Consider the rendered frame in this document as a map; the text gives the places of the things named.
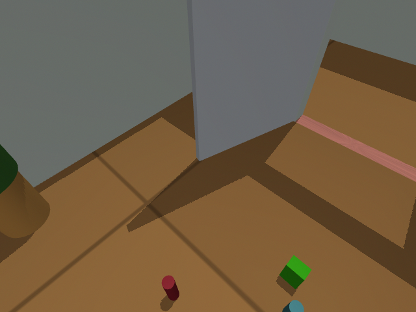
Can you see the potted plant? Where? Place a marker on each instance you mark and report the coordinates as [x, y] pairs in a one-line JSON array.
[[22, 209]]

